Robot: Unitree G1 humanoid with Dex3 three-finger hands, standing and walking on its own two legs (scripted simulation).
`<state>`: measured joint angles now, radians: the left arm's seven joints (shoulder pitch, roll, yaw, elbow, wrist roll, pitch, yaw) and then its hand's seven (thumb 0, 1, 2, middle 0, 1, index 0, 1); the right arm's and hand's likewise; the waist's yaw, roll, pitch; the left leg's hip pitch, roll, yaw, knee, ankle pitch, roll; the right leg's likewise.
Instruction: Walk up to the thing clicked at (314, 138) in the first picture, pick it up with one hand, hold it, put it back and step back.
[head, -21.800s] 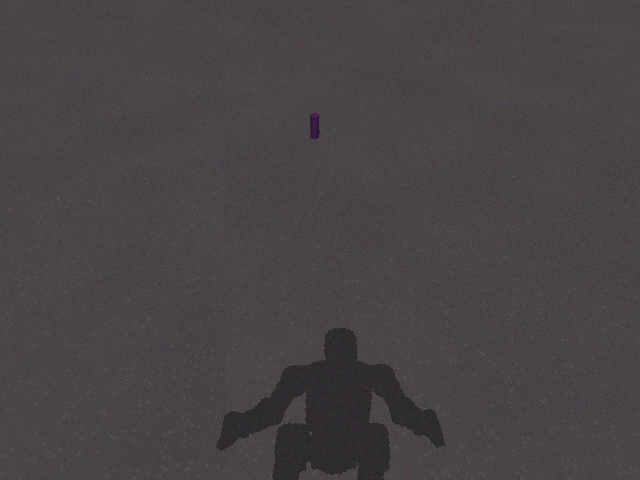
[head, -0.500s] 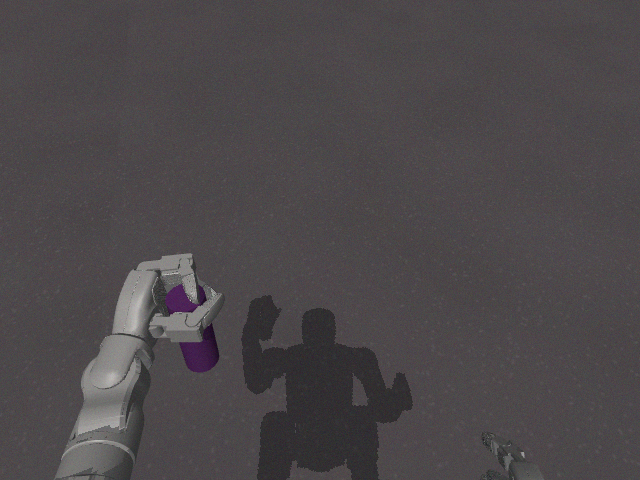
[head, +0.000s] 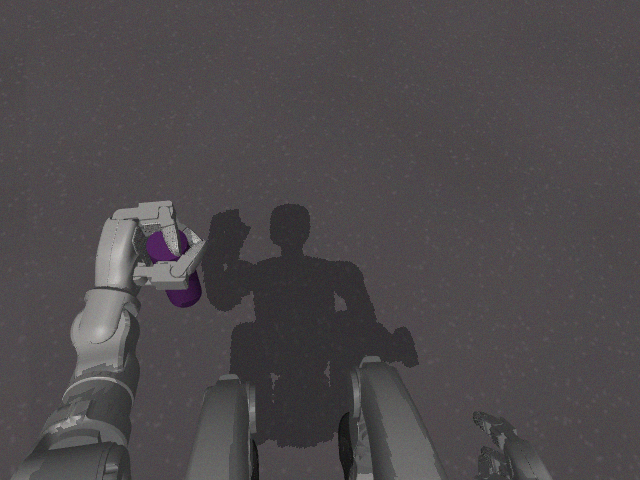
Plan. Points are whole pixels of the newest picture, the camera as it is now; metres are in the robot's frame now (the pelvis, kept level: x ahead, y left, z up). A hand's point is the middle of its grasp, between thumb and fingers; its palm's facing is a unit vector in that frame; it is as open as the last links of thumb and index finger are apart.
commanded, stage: crouch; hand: left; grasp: from the side
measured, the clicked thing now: (177, 271) +0.40 +0.16 -0.08
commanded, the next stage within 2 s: lower in 1.22 s
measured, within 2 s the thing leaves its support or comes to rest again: neither
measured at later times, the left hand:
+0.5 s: hand (212, 286) +0.42 +0.14 -0.23, palm faces -0.15 -0.99 -0.05, open 4.3 cm
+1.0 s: hand (223, 284) +0.45 +0.13 -0.32, palm faces -0.17 -0.98 -0.04, open 4.2 cm
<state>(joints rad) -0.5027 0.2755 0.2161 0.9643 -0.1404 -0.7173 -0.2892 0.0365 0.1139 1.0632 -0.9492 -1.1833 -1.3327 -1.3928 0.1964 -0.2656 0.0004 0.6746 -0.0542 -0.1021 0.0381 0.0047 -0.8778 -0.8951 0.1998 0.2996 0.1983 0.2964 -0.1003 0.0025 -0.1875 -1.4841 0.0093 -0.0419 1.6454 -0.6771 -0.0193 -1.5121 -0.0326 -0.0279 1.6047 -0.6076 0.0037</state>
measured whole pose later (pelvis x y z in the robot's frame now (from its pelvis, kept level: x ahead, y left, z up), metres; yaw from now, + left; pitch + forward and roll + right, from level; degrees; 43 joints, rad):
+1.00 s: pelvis -0.05 +0.02 -0.24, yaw -6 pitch +29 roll -9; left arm -0.87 0.55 0.32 1.28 0.02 -0.79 -0.18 0.04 0.10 1.09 -0.97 -1.17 -1.40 -1.46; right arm 0.12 -0.32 0.19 0.69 -0.19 -0.01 0.14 0.00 -0.90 -0.90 0.20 0.30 0.20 0.30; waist -0.28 -0.06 0.04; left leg -2.24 -0.03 -0.15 2.44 -0.71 -0.01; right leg -2.21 -0.04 -0.09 2.29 -0.59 0.04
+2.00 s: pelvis -0.06 +0.03 -0.25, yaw -12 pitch +21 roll -19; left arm -0.96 0.85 0.19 1.59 0.01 -1.01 -0.08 0.04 0.08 1.11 -0.99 -1.15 -1.42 -1.50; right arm -0.08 -0.37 0.50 0.60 -0.34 0.00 0.16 -0.01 -0.90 -0.90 0.20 0.30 0.20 0.30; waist -0.37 -0.21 0.27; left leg -2.21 -0.05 -0.32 2.55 -0.73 -0.01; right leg -2.09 -0.01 -0.23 2.27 -0.57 0.07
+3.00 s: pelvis -0.06 +0.04 -0.24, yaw -14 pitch +19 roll -22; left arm -0.98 0.93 0.18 1.66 0.03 -1.09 -0.01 0.00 -0.31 0.41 -0.62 -0.53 -0.61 -0.54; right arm -0.15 -0.35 0.58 0.58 -0.39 0.00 0.15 -0.01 -0.91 -0.90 0.20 0.30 0.20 0.30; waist -0.39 -0.25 0.29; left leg -2.19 -0.05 -0.38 2.55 -0.73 -0.01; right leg -2.04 0.01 -0.28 2.22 -0.56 0.08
